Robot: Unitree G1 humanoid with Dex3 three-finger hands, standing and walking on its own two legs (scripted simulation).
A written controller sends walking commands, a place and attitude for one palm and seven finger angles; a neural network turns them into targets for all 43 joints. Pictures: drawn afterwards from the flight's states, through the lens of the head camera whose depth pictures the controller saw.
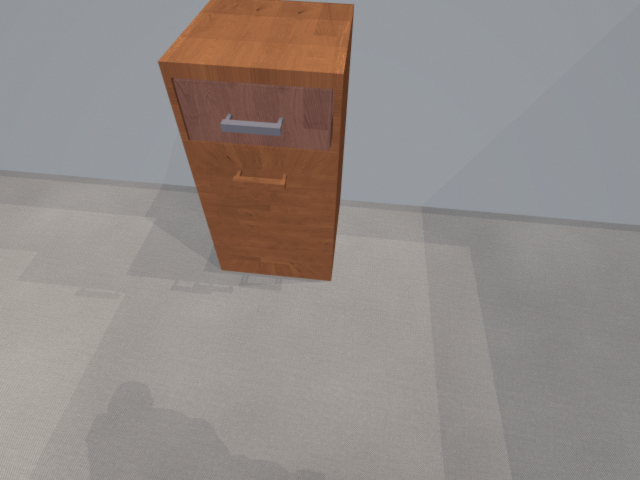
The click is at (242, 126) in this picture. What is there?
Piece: drawer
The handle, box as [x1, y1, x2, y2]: [220, 114, 282, 135]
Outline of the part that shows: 220,123 222,131 280,135 282,118 279,117 277,123 231,120 231,114 228,114 226,118 222,119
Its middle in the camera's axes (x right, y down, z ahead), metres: -0.17 -0.29 +0.98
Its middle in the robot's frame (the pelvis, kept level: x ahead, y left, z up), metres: +0.91 +0.22 -0.08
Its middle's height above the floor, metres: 0.70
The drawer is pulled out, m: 0.00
